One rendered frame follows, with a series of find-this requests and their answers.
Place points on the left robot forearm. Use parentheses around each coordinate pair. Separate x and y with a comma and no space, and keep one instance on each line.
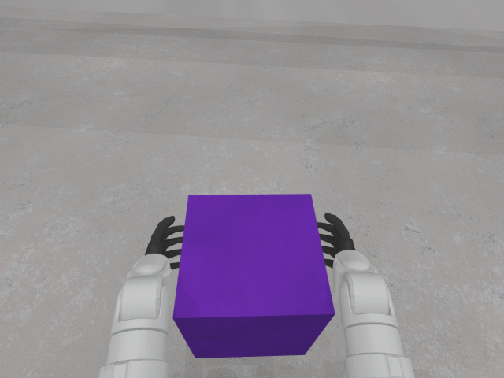
(141,322)

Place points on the right robot hand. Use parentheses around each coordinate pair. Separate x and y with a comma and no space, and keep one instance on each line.
(340,240)

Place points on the carton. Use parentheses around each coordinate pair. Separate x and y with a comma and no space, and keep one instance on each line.
(252,278)

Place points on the left robot hand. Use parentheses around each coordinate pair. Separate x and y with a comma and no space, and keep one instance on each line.
(159,242)

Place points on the right robot forearm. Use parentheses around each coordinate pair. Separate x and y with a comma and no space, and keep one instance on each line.
(373,344)

